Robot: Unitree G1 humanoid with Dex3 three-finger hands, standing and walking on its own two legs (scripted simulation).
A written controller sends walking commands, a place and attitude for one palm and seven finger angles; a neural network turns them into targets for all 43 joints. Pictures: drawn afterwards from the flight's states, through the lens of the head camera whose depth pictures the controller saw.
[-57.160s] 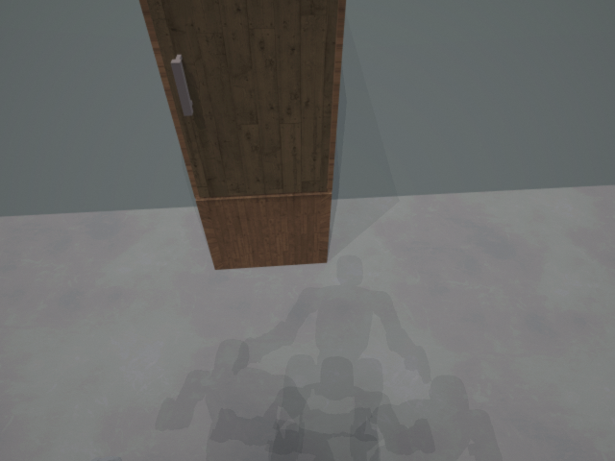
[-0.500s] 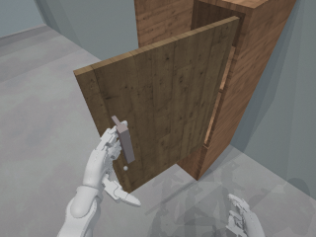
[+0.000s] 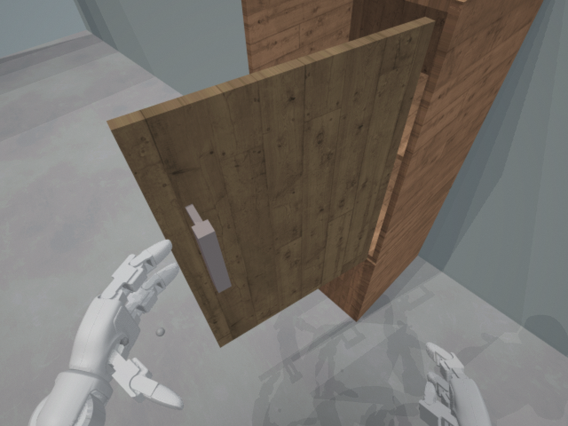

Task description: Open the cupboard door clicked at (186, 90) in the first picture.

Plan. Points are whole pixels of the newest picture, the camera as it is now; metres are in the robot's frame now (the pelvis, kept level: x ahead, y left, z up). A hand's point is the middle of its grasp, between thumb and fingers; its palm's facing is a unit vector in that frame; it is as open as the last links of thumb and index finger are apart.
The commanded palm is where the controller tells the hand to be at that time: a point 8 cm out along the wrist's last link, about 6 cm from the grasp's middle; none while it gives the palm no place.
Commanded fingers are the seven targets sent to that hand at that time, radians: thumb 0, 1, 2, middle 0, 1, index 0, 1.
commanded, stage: slide the hand sideways off the handle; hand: left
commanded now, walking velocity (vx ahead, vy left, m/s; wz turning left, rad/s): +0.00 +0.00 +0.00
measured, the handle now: (207, 249) +0.33 +0.13 +0.09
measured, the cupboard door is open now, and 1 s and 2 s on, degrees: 78 78 78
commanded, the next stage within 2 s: draw the hand back to the body in 0.16 s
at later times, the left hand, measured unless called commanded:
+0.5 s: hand (111, 333) +0.21 +0.21 +0.10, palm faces -0.07 -1.00 -0.06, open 16.3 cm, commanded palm +0.17 +0.27 +0.11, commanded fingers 0.00 -0.50 0.30 -0.15 -0.30 -0.15 -0.30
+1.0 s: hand (42, 328) +0.20 +0.26 +0.14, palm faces +0.30 -0.90 -0.33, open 14.5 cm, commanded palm +0.16 +0.31 +0.16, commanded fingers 0.00 0.13 0.57 -0.17 -0.30 -0.17 -0.30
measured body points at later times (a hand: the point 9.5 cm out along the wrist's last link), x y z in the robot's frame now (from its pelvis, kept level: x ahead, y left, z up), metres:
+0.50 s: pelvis -0.01 +0.02 +0.00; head +0.01 +0.02 +0.45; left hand +0.20 +0.26 +0.10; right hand +0.18 -0.20 -0.06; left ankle -0.01 +0.12 -0.70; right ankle +0.01 -0.09 -0.70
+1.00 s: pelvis +0.00 +0.04 +0.03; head -0.01 +0.03 +0.48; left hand +0.17 +0.31 +0.16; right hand +0.19 -0.18 -0.04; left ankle -0.01 +0.12 -0.70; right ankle +0.01 -0.09 -0.70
